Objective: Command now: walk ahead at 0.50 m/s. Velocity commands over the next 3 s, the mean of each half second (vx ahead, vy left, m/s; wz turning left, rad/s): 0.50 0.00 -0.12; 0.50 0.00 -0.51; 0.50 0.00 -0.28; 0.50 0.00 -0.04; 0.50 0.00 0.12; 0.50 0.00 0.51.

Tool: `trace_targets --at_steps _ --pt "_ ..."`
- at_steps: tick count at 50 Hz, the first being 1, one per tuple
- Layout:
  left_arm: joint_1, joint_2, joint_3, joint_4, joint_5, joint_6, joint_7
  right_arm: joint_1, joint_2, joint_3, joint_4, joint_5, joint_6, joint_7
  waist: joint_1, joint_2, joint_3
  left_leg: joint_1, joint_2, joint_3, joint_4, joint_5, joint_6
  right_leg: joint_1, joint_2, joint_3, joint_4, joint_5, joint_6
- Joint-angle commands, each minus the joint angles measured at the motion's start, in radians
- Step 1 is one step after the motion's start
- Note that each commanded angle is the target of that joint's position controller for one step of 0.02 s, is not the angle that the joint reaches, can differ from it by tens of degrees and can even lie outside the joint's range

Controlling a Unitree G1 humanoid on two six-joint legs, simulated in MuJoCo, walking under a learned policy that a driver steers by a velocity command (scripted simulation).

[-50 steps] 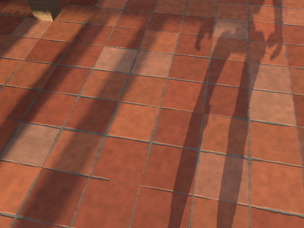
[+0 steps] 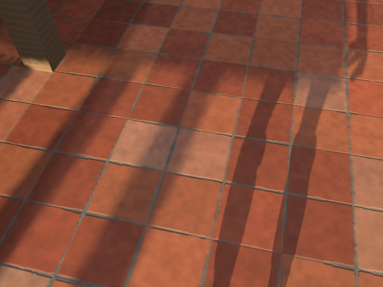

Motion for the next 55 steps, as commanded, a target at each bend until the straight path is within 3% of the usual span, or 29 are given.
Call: trace_targets --at_steps 1,4,10,14,17,19,20,21,22,23,24,25,26,29,32,35,38,41,44,45,46,47,48,49,50,51,52,53,55 --pt "0.053 0.104 0.026 -0.032 0.014 -0.014 0.003 -0.018 -0.097 -0.030 -0.083 -0.008 -0.011 -0.004 0.014 -0.108 -0.077 -0.251 0.105 -0.050 -0.010 0.094 -0.002 0.264 -0.269 0.354 -0.288 0.089 -0.180" --pt "0.066 0.132 0.035 -0.008 0.002 -0.026 0.008 -0.044 -0.061 -0.021 -0.091 -0.016 0.012 -0.009 -0.002 -0.092 -0.039 -0.260 0.119 -0.033 -0.115 0.157 -0.029 0.196 -0.261 0.267 -0.352 0.157 -0.199" --pt "0.140 0.167 0.043 0.036 -0.009 -0.014 0.028 -0.244 -0.030 -0.007 -0.135 -0.015 -0.001 0.006 0.061 -0.075 0.013 -0.254 0.088 0.006 -0.473 0.470 -0.042 0.222 -0.207 0.127 -0.379 0.178 -0.146" --pt "0.226 0.176 0.046 0.080 -0.020 0.005 0.030 -0.367 -0.036 -0.005 -0.177 -0.006 -0.013 0.025 0.101 -0.071 0.044 -0.252 0.057 0.009 -0.591 0.465 -0.032 0.313 -0.246 0.154 -0.333 0.166 -0.142" --pt "0.225 0.195 0.055 0.091 -0.025 0.023 0.039 -0.355 -0.069 -0.015 -0.183 -0.006 -0.027 0.037 0.066 -0.093 0.034 -0.195 0.037 -0.005 -0.657 0.373 -0.007 0.377 -0.282 0.207 -0.256 0.214 -0.121" --pt "0.193 0.197 0.055 0.086 -0.025 0.030 0.043 -0.209 -0.113 -0.039 -0.141 -0.010 -0.034 0.030 -0.023 -0.099 -0.047 0.037 0.000 0.031 -0.706 0.340 0.025 0.350 -0.242 0.190 -0.102 0.388 -0.088" --pt "0.191 0.152 0.039 0.075 -0.013 0.028 0.043 -0.048 -0.167 -0.063 -0.101 -0.021 -0.036 0.020 -0.091 -0.074 -0.173 0.302 0.054 -0.007 -0.664 0.363 0.065 0.242 -0.182 0.151 0.105 0.355 -0.055" --pt "0.260 0.053 0.009 0.042 -0.001 0.015 0.040 0.087 -0.263 -0.087 -0.086 -0.042 -0.030 0.010 -0.103 0.116 -0.348 0.703 0.306 -0.329 -0.653 0.309 0.175 -0.101 -0.051 0.071 0.480 0.026 0.015" --pt "0.300 0.043 0.002 0.045 -0.020 0.000 0.038 0.120 -0.227 -0.079 -0.071 -0.032 -0.019 0.013 -0.098 0.279 -0.442 0.788 0.412 -0.645 -0.793 0.127 0.254 -0.297 0.011 0.134 0.694 -0.435 0.036" --pt "0.234 0.149 0.033 0.040 -0.046 -0.005 0.037 0.064 -0.153 -0.056 -0.078 -0.024 -0.017 0.011 -0.105 0.167 -0.293 0.670 0.377 -0.555 -0.832 0.019 0.210 -0.381 -0.050 0.185 0.782 -0.394 0.030" --pt "0.167 0.158 0.038 0.021 -0.050 -0.004 0.038 0.001 -0.117 -0.045 -0.084 -0.021 -0.017 0.008 -0.086 0.127 -0.183 0.541 0.344 -0.420 -0.857 0.027 0.176 -0.398 -0.096 0.157 0.780 -0.308 0.025" --pt "0.139 0.146 0.040 0.016 -0.041 0.002 0.041 -0.064 -0.087 -0.035 -0.081 -0.023 -0.019 0.010 -0.056 0.086 -0.107 0.413 0.304 -0.323 -0.899 0.089 0.159 -0.366 -0.128 0.145 0.737 -0.235 0.030" --pt "0.143 0.134 0.047 0.019 -0.032 0.014 0.043 -0.109 -0.058 -0.028 -0.080 -0.027 -0.026 0.012 -0.025 0.101 -0.064 0.323 0.271 -0.238 -0.936 0.151 0.146 -0.321 -0.156 0.152 0.691 -0.181 0.033" --pt "0.161 0.074 0.044 0.013 -0.032 0.052 0.041 -0.156 -0.063 -0.036 -0.062 -0.035 -0.043 0.011 0.020 0.088 -0.019 0.205 0.250 -0.084 -1.009 0.295 0.153 -0.257 -0.178 0.146 0.651 -0.100 0.050" --pt "0.107 0.066 0.045 -0.019 -0.024 0.062 0.039 -0.139 -0.090 -0.048 -0.035 -0.040 -0.047 0.001 0.019 0.047 0.006 0.224 0.247 0.022 -1.029 0.386 0.161 -0.316 -0.180 0.156 0.540 0.023 0.064" --pt "0.027 0.049 0.038 -0.046 -0.022 0.053 0.019 -0.126 -0.114 -0.054 -0.021 -0.036 -0.038 -0.010 -0.005 0.032 0.025 0.247 0.223 0.126 -1.036 0.426 0.143 -0.292 -0.167 0.111 0.355 0.167 0.059" --pt "-0.081 0.036 0.028 -0.089 -0.019 0.050 -0.001 -0.079 -0.142 -0.063 -0.001 -0.024 -0.024 -0.017 -0.047 0.010 0.057 0.310 0.244 0.179 -1.033 0.437 0.137 -0.293 -0.155 0.057 0.232 0.197 0.044" --pt "-0.140 0.049 0.029 -0.130 -0.020 0.054 -0.016 -0.045 -0.163 -0.074 0.020 -0.007 -0.002 -0.016 -0.057 0.014 0.076 0.422 0.276 0.208 -0.983 0.506 0.120 -0.315 -0.140 0.026 0.166 0.122 0.013" --pt "-0.081 0.093 0.052 -0.144 -0.019 0.061 -0.022 -0.066 -0.202 -0.086 0.016 0.008 0.020 -0.020 0.005 0.055 0.007 0.477 0.279 0.250 -0.797 0.931 0.088 -0.170 -0.058 -0.052 0.153 -0.028 -0.042" --pt "0.029 0.126 0.073 -0.120 -0.023 0.063 -0.019 -0.082 -0.209 -0.087 0.012 0.013 0.029 -0.021 0.072 0.055 -0.054 0.455 0.258 0.272 -0.636 1.048 0.071 -0.026 -0.010 -0.080 0.129 -0.042 -0.071" --pt "0.201 0.187 0.109 -0.072 -0.026 0.067 -0.006 -0.087 -0.190 -0.078 0.007 0.012 0.032 -0.022 0.158 0.026 -0.143 0.341 0.214 0.294 -0.404 0.991 0.033 0.235 0.032 -0.069 0.070 0.013 -0.110" --pt "0.309 0.289 0.138 -0.047 -0.032 0.077 0.017 -0.055 -0.104 -0.049 -0.017 -0.033 0.023 -0.021 0.159 -0.175 -0.217 0.048 0.143 0.294 -0.064 0.419 -0.019 0.513 -0.157 0.236 0.053 0.058 -0.179" --pt "0.240 0.342 0.134 -0.088 -0.030 0.060 0.010 -0.009 -0.020 -0.018 -0.073 -0.035 -0.012 -0.009 0.058 -0.322 -0.354 -0.316 -0.070 0.093 0.227 -0.209 -0.065 0.757 -0.354 0.832 -0.142 -0.212 -0.383" --pt "0.248 0.245 0.105 -0.100 -0.025 0.043 -0.001 -0.135 -0.120 -0.037 -0.083 0.007 -0.048 0.004 0.134 -0.150 -0.336 -0.425 -0.020 -0.056 0.265 -0.164 -0.037 0.739 -0.364 0.832 -0.236 -0.250 -0.334" --pt "0.219 0.204 0.092 -0.094 -0.018 0.028 -0.002 -0.193 -0.131 -0.039 -0.105 0.031 -0.066 0.010 0.121 -0.121 -0.208 -0.468 0.020 -0.043 0.218 -0.076 -0.009 0.633 -0.334 0.692 -0.232 -0.190 -0.294" --pt "0.154 0.176 0.083 -0.100 -0.018 0.020 -0.001 -0.188 -0.117 -0.037 -0.091 0.013 -0.072 0.001 0.070 -0.030 -0.128 -0.414 0.066 -0.046 0.127 0.003 -0.005 0.481 -0.288 0.573 -0.226 -0.075 -0.258" --pt "0.093 0.141 0.072 -0.113 -0.014 0.018 0.004 -0.177 -0.129 -0.046 -0.078 -0.014 -0.067 -0.005 0.033 -0.036 -0.096 -0.340 0.095 -0.051 0.038 0.050 -0.012 0.367 -0.250 0.483 -0.232 0.027 -0.237" --pt "0.061 0.121 0.063 -0.129 -0.002 0.018 0.011 -0.149 -0.130 -0.049 -0.066 -0.017 -0.054 -0.002 0.006 -0.060 -0.084 -0.277 0.114 -0.052 0.004 0.086 -0.018 0.295 -0.229 0.431 -0.251 0.094 -0.227" --pt "0.063 0.125 0.061 -0.126 -0.002 0.012 0.020 -0.128 -0.105 -0.046 -0.055 -0.026 -0.031 0.000 -0.007 -0.059 -0.078 -0.236 0.114 -0.027 -0.068 0.132 -0.045 0.229 -0.213 0.362 -0.280 0.220 -0.231"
